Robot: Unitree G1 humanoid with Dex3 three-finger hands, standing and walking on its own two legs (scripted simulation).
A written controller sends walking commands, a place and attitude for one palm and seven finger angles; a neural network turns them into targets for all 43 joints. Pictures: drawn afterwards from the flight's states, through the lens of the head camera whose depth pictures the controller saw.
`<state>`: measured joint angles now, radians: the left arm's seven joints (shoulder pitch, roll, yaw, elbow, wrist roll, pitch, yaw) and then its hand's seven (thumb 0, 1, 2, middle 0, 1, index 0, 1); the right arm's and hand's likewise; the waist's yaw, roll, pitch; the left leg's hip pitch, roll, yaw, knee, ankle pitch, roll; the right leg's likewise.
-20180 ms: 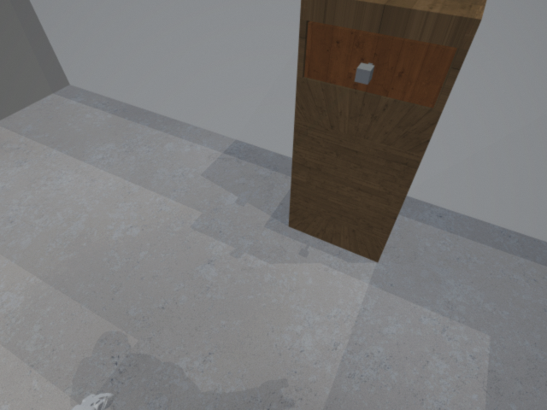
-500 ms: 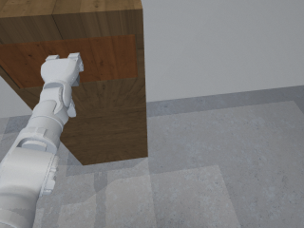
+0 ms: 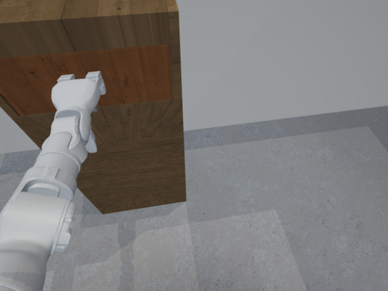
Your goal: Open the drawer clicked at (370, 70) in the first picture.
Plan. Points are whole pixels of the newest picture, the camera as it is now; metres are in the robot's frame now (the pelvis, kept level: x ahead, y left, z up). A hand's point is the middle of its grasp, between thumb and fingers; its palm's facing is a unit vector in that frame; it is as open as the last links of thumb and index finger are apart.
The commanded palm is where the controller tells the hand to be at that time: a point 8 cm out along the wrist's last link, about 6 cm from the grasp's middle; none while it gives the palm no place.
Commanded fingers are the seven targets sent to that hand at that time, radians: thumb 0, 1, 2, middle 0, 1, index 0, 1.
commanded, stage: close the thumb around the handle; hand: left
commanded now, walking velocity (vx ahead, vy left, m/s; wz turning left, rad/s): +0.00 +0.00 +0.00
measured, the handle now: (87, 94) +0.53 +0.21 +0.09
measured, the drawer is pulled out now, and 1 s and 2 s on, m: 0.00 0.00 0.12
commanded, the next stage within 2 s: pull the drawer open in 0.78 s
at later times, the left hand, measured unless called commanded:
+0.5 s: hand (90, 112) +0.49 +0.20 +0.07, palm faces -0.04 -0.01 -1.00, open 9.0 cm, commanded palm +0.48 +0.20 +0.13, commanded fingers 0.00 0.73 0.83 -0.39 -1.33 -0.39 -1.33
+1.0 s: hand (91, 113) +0.49 +0.20 +0.07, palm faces -0.03 +0.00 -1.00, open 6.9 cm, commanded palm +0.46 +0.20 +0.13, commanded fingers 0.00 0.90 0.90 -0.40 -1.35 -0.40 -1.35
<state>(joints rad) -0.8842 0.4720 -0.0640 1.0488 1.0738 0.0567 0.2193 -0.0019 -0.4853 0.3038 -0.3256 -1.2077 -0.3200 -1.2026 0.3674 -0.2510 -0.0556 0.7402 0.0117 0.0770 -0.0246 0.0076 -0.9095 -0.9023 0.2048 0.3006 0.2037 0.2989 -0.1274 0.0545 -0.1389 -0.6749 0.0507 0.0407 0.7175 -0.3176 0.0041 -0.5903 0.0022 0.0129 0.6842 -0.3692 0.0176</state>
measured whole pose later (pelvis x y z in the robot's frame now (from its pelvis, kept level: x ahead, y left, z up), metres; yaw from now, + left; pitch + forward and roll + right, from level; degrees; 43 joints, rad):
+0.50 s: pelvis +0.00 -0.01 +0.00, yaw +1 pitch +16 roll -1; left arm -0.89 0.47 -0.07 1.05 1.07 0.05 0.21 0.00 0.21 0.60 -0.37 -1.28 -0.37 -1.27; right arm 0.35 -0.26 -0.06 0.74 0.01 0.08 -0.03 0.01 -0.91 -0.90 0.20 0.30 0.20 0.30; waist -0.12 0.05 -0.13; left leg -0.67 0.05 0.03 0.71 -0.32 -0.01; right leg -0.58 0.00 0.00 0.69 -0.38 0.01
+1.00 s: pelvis +0.01 -0.01 +0.00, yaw +0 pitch +15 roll -1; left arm -0.82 0.46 -0.07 0.98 1.07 0.06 0.21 0.00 0.47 0.72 -0.33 -1.35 -0.41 -1.34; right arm 0.33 -0.26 -0.06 0.72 0.01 0.09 -0.02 0.01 -0.91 -0.90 0.20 0.30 0.20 0.30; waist -0.11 0.06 -0.13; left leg -0.63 0.05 0.04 0.69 -0.33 -0.01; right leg -0.55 0.01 0.01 0.67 -0.39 0.00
